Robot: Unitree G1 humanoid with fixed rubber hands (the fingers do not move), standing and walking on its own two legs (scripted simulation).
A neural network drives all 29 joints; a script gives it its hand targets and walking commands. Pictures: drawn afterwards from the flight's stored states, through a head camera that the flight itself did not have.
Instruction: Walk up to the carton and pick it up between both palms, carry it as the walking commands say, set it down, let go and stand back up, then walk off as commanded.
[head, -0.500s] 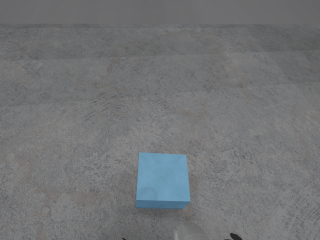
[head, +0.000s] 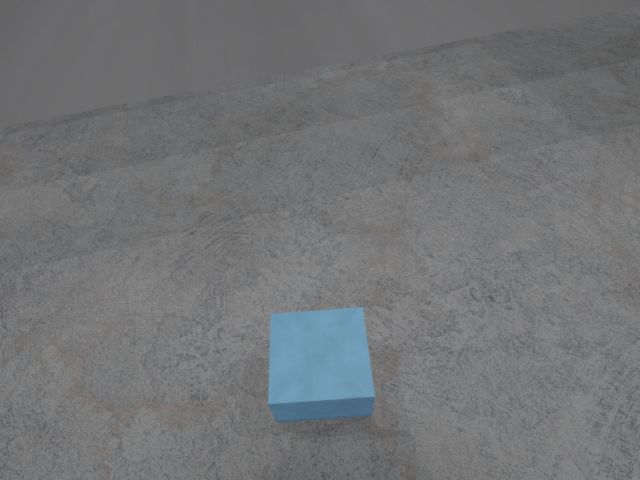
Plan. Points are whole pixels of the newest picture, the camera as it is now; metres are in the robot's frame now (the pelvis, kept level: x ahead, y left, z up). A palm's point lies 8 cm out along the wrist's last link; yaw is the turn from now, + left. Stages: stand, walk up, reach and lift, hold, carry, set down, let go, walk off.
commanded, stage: walk up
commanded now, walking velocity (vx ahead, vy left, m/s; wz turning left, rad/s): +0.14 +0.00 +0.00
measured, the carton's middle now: (320, 364) +0.53 +0.02 -0.69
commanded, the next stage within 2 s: none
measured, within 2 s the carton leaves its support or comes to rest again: neither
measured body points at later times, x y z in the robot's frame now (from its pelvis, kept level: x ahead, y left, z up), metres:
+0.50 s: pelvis +0.06 +0.08 -0.01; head +0.09 +0.09 +0.44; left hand -0.07 +0.29 -0.16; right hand +0.16 -0.15 -0.16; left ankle +0.16 +0.23 -0.74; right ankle -0.01 -0.08 -0.75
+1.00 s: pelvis +0.02 +0.07 -0.02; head +0.04 +0.08 +0.43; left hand +0.10 +0.33 -0.17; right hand +0.02 -0.20 -0.16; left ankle +0.16 +0.23 -0.75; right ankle -0.01 -0.07 -0.73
